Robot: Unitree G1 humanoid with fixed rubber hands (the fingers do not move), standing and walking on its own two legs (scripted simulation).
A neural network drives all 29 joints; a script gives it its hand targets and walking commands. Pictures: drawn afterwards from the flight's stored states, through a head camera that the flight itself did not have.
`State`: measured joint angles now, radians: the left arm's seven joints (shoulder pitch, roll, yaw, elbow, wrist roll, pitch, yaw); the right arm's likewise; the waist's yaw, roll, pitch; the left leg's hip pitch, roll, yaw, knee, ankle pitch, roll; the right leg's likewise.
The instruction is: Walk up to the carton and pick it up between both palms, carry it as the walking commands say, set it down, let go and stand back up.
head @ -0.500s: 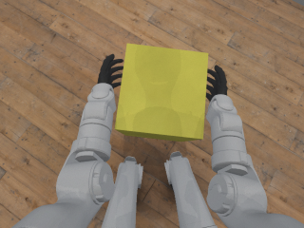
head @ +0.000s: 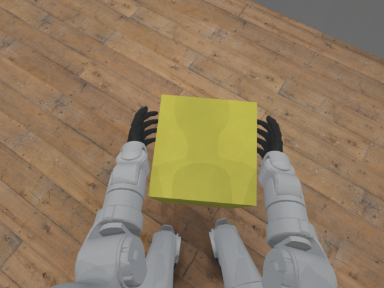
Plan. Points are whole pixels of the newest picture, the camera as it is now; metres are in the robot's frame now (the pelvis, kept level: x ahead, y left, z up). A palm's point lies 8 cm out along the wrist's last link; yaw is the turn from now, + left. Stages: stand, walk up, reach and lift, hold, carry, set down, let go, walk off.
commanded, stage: reach and lift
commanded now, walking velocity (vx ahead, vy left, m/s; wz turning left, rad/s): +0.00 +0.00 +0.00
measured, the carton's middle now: (202, 160) +0.38 -0.03 -0.13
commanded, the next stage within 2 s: none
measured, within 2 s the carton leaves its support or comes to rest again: neither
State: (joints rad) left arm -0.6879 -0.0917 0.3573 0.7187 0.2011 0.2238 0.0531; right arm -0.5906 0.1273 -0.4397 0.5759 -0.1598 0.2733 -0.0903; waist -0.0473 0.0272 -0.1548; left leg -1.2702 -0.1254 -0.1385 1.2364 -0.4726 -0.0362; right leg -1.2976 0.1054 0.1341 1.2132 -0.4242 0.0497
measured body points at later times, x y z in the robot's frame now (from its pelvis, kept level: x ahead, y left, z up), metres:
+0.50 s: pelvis +0.01 +0.00 +0.06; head +0.13 +0.00 +0.50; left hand +0.40 +0.12 +0.02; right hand +0.36 -0.17 +0.01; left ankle +0.05 +0.13 -0.62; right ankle +0.07 -0.13 -0.62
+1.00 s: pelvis +0.03 +0.00 +0.11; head +0.07 +0.00 +0.56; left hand +0.38 +0.12 +0.10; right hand +0.35 -0.17 +0.09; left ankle +0.05 +0.13 -0.62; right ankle +0.07 -0.13 -0.62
